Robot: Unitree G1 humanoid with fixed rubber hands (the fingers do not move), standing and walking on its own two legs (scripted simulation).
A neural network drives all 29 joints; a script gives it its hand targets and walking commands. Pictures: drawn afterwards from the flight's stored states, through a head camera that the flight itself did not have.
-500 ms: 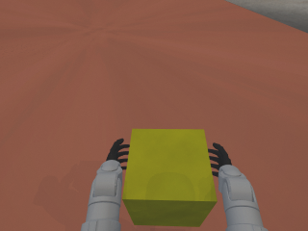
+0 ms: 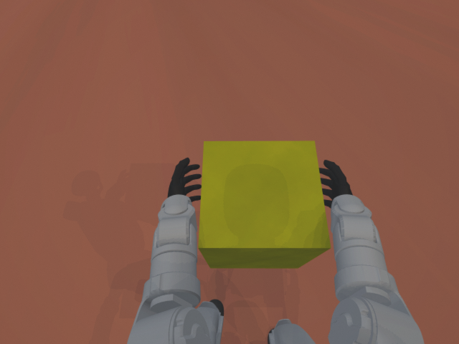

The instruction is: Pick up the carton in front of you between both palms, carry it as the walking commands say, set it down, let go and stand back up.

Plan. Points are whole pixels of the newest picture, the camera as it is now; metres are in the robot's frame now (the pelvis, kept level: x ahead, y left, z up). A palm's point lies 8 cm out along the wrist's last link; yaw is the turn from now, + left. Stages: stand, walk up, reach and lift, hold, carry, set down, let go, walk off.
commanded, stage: set down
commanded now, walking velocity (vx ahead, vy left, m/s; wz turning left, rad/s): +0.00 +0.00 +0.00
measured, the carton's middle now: (256, 212) +0.37 -0.01 -0.11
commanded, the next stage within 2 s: none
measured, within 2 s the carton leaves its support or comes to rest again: neither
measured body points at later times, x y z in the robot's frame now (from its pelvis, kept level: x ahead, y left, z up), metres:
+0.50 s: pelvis -0.01 -0.04 -0.13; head +0.22 -0.01 +0.26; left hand +0.40 +0.15 -0.21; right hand +0.44 -0.15 -0.22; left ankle +0.10 +0.11 -0.71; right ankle +0.01 -0.16 -0.71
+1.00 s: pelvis -0.05 -0.03 -0.25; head +0.26 -0.01 +0.08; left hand +0.42 +0.16 -0.38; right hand +0.48 -0.13 -0.37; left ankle +0.10 +0.11 -0.71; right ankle +0.01 -0.16 -0.71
